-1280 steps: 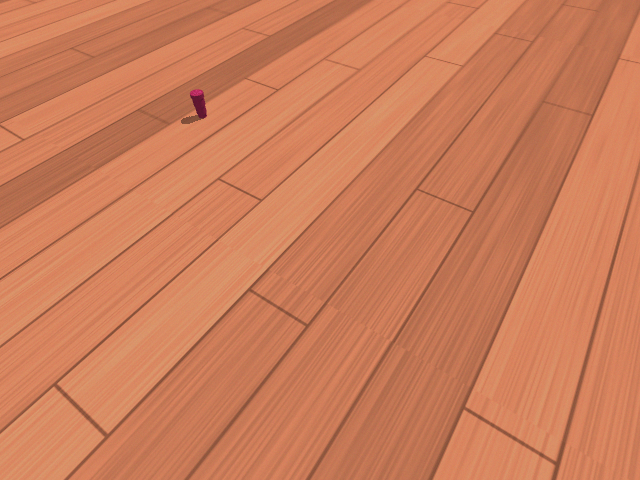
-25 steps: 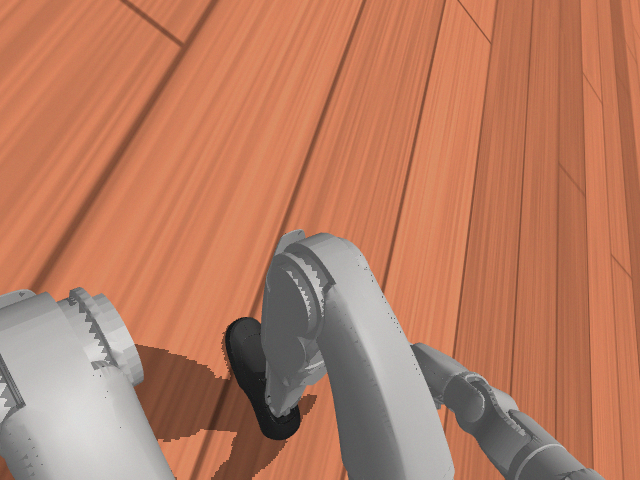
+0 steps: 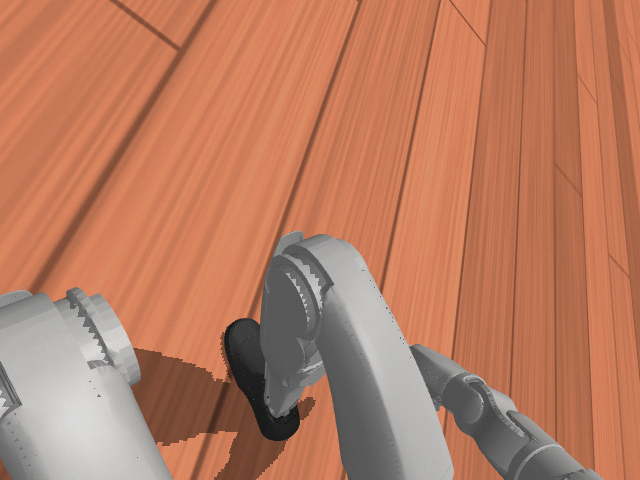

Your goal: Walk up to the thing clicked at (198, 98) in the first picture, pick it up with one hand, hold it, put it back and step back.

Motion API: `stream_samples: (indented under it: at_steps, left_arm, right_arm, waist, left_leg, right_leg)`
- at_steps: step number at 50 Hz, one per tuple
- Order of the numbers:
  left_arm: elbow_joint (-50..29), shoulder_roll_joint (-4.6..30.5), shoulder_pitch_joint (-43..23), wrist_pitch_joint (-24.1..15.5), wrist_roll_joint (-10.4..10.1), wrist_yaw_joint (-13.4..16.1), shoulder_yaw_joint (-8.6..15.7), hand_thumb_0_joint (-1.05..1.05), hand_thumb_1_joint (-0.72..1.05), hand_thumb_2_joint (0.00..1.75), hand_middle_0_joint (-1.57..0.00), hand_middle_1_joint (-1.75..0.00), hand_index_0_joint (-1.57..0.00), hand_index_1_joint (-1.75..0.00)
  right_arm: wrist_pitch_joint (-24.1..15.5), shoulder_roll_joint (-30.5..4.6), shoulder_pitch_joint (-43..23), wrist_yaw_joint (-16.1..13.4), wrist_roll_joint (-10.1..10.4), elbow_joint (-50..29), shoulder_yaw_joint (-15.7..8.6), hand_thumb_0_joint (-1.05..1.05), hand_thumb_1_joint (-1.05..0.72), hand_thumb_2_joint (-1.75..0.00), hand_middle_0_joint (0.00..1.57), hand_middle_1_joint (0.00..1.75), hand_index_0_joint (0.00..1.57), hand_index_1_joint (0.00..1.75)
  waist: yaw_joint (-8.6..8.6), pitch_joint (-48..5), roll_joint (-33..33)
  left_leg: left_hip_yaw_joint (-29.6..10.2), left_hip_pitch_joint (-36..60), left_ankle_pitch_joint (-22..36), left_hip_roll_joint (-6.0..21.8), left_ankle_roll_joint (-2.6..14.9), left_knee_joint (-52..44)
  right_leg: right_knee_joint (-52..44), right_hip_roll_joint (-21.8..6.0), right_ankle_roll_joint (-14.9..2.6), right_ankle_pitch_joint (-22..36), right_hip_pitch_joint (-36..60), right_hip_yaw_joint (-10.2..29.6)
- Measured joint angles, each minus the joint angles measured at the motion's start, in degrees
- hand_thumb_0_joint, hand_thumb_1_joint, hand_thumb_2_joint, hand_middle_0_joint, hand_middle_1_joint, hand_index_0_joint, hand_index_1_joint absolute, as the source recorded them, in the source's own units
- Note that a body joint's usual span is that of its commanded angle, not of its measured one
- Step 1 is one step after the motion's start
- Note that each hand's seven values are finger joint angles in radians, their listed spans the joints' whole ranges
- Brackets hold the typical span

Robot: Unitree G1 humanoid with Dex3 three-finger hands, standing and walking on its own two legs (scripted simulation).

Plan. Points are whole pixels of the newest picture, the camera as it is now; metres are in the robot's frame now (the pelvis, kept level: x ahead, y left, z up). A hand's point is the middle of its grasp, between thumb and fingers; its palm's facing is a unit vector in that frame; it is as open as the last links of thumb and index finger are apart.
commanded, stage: open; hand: left
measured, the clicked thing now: out of the picture +0.43 +0.36 -0.21
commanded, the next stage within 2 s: withdraw in 0.18 s
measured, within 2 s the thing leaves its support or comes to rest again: neither
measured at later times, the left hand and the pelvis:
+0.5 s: hand out of the picture +0.43 +0.37 -0.16, palm faces +0.57 -0.82 +0.00, open 16.7 cm; pelvis +0.00 +0.00 +0.00, yaw +0 degrees
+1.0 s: hand out of the picture +0.32 +0.44 -0.06, palm faces +0.50 -0.82 -0.29, open 17.2 cm; pelvis +0.01 -0.01 +0.05, yaw +6 degrees
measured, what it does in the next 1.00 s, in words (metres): stands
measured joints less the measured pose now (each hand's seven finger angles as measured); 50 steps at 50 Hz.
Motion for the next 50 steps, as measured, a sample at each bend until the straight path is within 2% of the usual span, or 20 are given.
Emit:
stream_samples:
  at_steps: [7,12,19,24,27,29,32,36,39,41,44,47,50]
  left_arm:
    - [1.18,0.03,-0.21,0.88,-0.89,-1.13,-1.24,0.00,-0.21,0.33,-0.53,-0.42,-0.55,-0.41]
    - [1.35,-0.93,0.18,0.60,-1.43,-1.02,-0.48,0.00,-0.30,0.24,-0.44,-0.32,-0.46,-0.31]
    - [0.48,-0.49,0.40,-0.06,-0.98,-1.10,0.14,-0.01,-0.41,0.14,-0.30,-0.19,-0.31,-0.18]
    - [-3.19,0.19,1.26,0.93,-0.59,-2.76,2.90,-0.01,-0.48,0.10,-0.21,-0.12,-0.21,-0.12]
    - [-7.17,0.21,2.10,2.56,-1.09,-4.23,5.33,-0.01,-0.52,0.08,-0.16,-0.09,-0.17,-0.09]
    - [-10.53,-0.16,2.75,4.33,-1.73,-5.51,6.02,-0.01,-0.53,0.07,-0.14,-0.08,-0.15,-0.08]
    - [-15.22,-1.09,4.60,7.62,-2.89,-8.05,4.98,-0.01,-0.55,0.06,-0.12,-0.07,-0.13,-0.07]
    - [-17.30,-3.54,7.69,12.12,-5.61,-12.19,0.82,-0.01,-0.57,0.04,-0.10,-0.05,-0.11,-0.05]
    - [-18.49,-6.55,9.70,15.34,-7.45,-14.25,0.42,-0.01,-0.58,0.03,-0.09,-0.05,-0.11,-0.04]
    - [-18.79,-7.56,10.49,18.34,-3.47,-13.42,0.38,-0.01,-0.57,0.03,-0.08,-0.05,-0.10,-0.04]
    - [-20.79,-8.89,11.02,24.24,0.70,-12.10,-1.06,-0.01,-0.55,0.03,-0.08,-0.06,-0.09,-0.04]
    - [-25.66,-9.99,12.39,29.57,4.06,-10.28,-1.19,-0.01,-0.53,0.04,-0.08,-0.06,-0.09,-0.05]
    - [-29.96,-9.73,13.37,33.80,6.22,-8.43,-1.05,-0.01,-0.51,0.05,-0.08,-0.07,-0.09,-0.06]
  right_arm:
    - [0.34,-0.14,0.16,0.05,0.67,-1.05,-0.04,0.00,-0.90,-0.89,0.21,0.30,0.21,0.30]
    - [0.40,-0.11,-0.04,0.10,0.84,-1.34,0.29,0.00,-0.89,-0.89,0.21,0.30,0.21,0.30]
    - [0.58,-0.11,-0.50,-0.23,0.53,-1.23,0.28,0.00,-0.90,-0.89,0.21,0.30,0.21,0.30]
    - [0.91,-0.19,-0.22,-0.61,0.76,-1.28,-0.25,0.00,-0.90,-0.89,0.21,0.30,0.20,0.30]
    - [1.11,-0.14,0.73,-0.76,1.24,-1.04,-1.30,0.00,-0.91,-0.89,0.21,0.30,0.20,0.30]
    - [1.37,-0.12,1.93,-0.84,1.87,-0.93,-2.46,0.00,-0.91,-0.89,0.21,0.30,0.21,0.30]
    - [1.62,0.01,3.94,-0.98,3.36,-0.57,-4.74,0.00,-0.91,-0.89,0.21,0.30,0.21,0.30]
    - [1.46,0.12,5.63,-1.26,6.19,0.73,-7.74,0.00,-0.91,-0.89,0.21,0.30,0.21,0.30]
    - [0.98,0.06,6.14,-1.44,8.11,0.79,-9.60,0.00,-0.91,-0.89,0.21,0.30,0.21,0.30]
    - [0.91,0.96,6.46,-1.57,9.90,1.13,-11.89,0.00,-0.90,-0.89,0.21,0.30,0.21,0.30]
    - [1.45,2.48,7.30,-1.88,12.28,1.40,-15.17,0.00,-0.90,-0.89,0.21,0.30,0.21,0.30]
    - [1.93,3.72,8.12,-2.23,14.21,1.38,-17.59,0.00,-0.91,-0.90,0.21,0.30,0.21,0.30]
    - [2.53,4.46,9.18,-2.57,15.65,1.55,-19.70,0.00,-0.92,-0.90,0.21,0.30,0.21,0.30]
  waist:
    - [-0.14,-0.31,0.77]
    - [-0.08,-0.31,0.34]
    - [0.12,0.04,-0.36]
    - [0.52,0.43,-0.22]
    - [1.13,0.05,0.36]
    - [1.79,-0.84,1.06]
    - [2.94,-3.24,2.71]
    - [4.48,-7.23,5.63]
    - [5.72,-9.24,7.18]
    - [6.41,-10.45,7.54]
    - [7.43,-12.62,7.91]
    - [8.05,-14.64,8.70]
    - [8.53,-16.79,10.14]
  left_leg:
    - [0.15,-0.02,-0.14,0.30,0.29,-0.23]
    - [0.05,0.29,-0.12,0.36,0.02,-0.45]
    - [-0.05,0.21,0.06,0.30,-0.28,-0.34]
    - [-0.09,0.34,-0.11,0.31,-0.36,-0.29]
    - [0.14,0.38,-0.21,0.26,-0.47,-0.51]
    - [0.54,0.25,-0.17,0.17,-0.58,-0.87]
    - [1.41,-0.21,0.00,0.06,-0.62,-1.73]
    - [3.19,-1.09,0.57,0.01,-0.10,-3.31]
    - [4.44,-1.46,1.04,0.25,0.38,-4.42]
    - [5.45,-1.45,1.33,0.44,0.51,-5.30]
    - [7.16,-1.38,1.84,0.56,0.53,-7.25]
    - [8.61,-0.87,2.16,0.49,0.45,-9.67]
    - [10.10,-0.38,2.42,0.29,0.39,-12.23]
  right_leg:
    - [-0.38,0.12,-0.16,0.02,0.03,0.03]
    - [-0.48,0.10,-0.04,0.20,0.07,-0.01]
    - [-0.23,0.05,-0.11,0.41,-0.22,-0.05]
    - [-0.15,0.02,-0.16,0.29,-0.15,-0.08]
    - [-0.17,-0.17,-0.21,0.08,-0.13,0.06]
    - [-0.18,-0.44,-0.43,-0.14,-0.28,0.28]
    - [-0.39,-0.95,-0.67,-0.49,-0.75,0.77]
    - [-0.96,-1.66,-0.81,-0.89,-1.52,1.84]
    - [-1.48,-1.90,-0.90,-0.80,-2.00,2.64]
    - [-1.74,-2.12,-1.26,-0.75,-2.31,3.31]
    - [-2.52,-2.67,-1.79,-0.80,-2.74,4.43]
    - [-3.90,-3.33,-2.17,-1.11,-2.57,5.33]
    - [-5.40,-4.06,-2.67,-1.52,-2.40,6.25]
